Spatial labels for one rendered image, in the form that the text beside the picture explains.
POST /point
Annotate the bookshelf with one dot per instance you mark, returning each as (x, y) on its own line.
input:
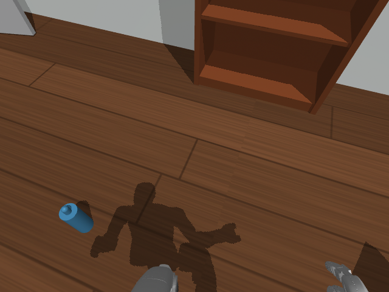
(287, 52)

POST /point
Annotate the right robot hand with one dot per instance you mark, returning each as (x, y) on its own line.
(350, 283)

